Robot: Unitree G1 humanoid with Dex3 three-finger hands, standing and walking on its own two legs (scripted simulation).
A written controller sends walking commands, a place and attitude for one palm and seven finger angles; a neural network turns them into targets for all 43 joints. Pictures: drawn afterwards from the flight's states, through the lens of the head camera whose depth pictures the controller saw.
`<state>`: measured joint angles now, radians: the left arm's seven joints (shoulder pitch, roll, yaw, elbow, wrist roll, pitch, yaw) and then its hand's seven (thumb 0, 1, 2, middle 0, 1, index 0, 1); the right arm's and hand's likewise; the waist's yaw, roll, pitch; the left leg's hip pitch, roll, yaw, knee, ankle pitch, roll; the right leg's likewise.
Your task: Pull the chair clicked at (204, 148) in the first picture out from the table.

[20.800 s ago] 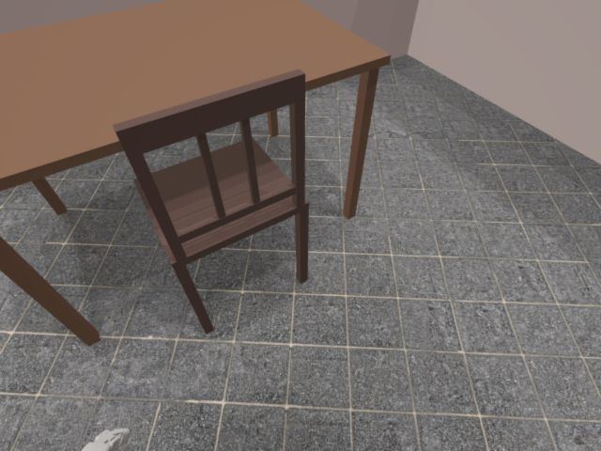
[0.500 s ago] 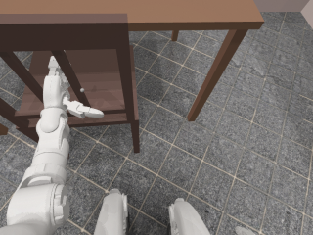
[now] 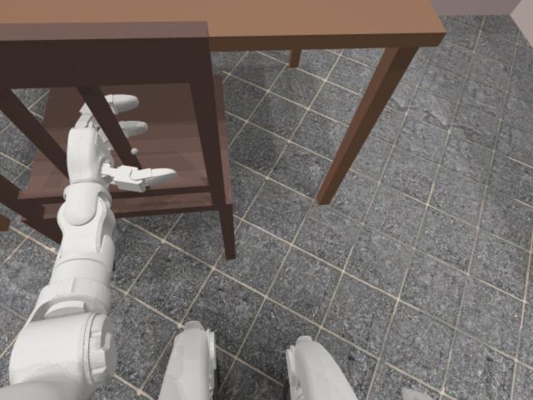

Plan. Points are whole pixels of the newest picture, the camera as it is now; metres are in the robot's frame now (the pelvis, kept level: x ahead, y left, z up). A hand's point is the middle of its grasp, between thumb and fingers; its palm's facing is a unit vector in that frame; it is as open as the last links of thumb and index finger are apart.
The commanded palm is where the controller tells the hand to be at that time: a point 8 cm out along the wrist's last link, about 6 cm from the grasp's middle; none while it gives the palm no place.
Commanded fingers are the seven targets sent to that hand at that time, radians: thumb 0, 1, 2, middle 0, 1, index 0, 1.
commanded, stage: hook a spindle and tug to test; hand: left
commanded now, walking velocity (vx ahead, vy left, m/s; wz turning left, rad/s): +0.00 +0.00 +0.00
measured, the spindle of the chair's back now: (50, 149) +0.49 +0.31 +0.02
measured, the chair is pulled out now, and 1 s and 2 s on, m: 0.00 0.04 0.20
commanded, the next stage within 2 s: step backward, pulling the chair out in 0.96 s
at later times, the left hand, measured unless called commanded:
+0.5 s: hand (133, 152) +0.47 +0.18 +0.04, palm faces +0.08 -1.00 -0.03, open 5.0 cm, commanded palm +0.43 +0.21 +0.04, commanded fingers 0.00 0.90 0.90 -0.50 -1.45 -0.50 -1.45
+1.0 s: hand (133, 175) +0.43 +0.17 +0.04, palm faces +0.06 -1.00 -0.03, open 5.1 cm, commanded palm +0.40 +0.22 +0.04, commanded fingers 0.00 0.90 0.90 -0.50 -1.45 -0.50 -1.45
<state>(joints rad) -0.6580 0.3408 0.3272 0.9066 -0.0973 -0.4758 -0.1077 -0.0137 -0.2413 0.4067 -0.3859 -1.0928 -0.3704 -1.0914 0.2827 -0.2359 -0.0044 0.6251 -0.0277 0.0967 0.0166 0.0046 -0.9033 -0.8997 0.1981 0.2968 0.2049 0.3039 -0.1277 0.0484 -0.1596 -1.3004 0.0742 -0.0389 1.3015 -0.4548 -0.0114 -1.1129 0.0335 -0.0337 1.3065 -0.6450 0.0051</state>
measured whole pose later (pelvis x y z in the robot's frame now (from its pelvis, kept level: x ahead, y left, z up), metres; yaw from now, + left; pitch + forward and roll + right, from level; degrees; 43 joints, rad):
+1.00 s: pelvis +0.02 +0.01 +0.02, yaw +0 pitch +24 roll -3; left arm -0.37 0.24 0.22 0.63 -0.15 -0.45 -0.08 0.01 0.79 0.81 -0.45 -1.45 -0.42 -1.45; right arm 0.24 -0.23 -0.02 0.58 -0.01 0.08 0.03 0.01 -0.90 -0.90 0.20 0.30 0.20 0.30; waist -0.09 0.04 -0.17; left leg -1.19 0.06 -0.02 1.24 -0.47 0.00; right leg -1.00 0.02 -0.01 1.23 -0.65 0.02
